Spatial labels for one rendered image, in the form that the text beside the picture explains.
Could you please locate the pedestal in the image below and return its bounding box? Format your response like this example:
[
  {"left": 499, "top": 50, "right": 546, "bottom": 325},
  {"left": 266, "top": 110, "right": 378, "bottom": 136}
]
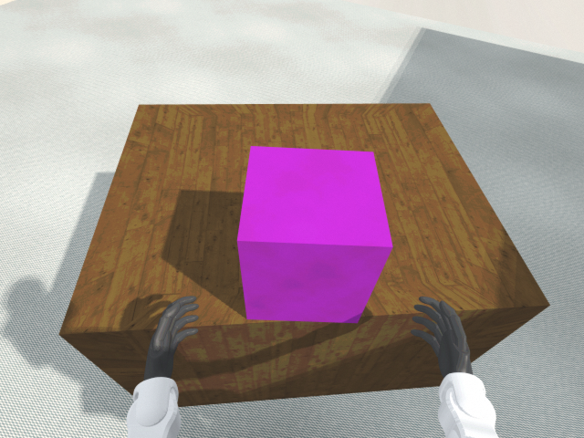
[{"left": 58, "top": 103, "right": 550, "bottom": 407}]

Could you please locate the robot left forearm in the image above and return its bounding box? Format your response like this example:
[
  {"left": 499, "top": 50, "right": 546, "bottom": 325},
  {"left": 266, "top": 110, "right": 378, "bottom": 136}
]
[{"left": 127, "top": 377, "right": 181, "bottom": 438}]

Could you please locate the carton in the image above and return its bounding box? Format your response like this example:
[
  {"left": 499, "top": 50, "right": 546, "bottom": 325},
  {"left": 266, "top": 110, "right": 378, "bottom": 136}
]
[{"left": 237, "top": 146, "right": 393, "bottom": 323}]

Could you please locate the robot right forearm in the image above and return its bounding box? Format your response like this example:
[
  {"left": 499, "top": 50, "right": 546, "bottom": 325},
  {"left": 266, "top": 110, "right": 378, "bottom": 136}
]
[{"left": 438, "top": 372, "right": 499, "bottom": 438}]

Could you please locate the right robot hand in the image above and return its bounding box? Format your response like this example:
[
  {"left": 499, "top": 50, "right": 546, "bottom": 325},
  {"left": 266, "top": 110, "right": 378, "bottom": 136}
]
[{"left": 411, "top": 297, "right": 473, "bottom": 378}]

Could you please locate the left robot hand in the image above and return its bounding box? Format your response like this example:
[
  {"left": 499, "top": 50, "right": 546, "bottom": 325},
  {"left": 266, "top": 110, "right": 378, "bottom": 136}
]
[{"left": 143, "top": 296, "right": 199, "bottom": 381}]

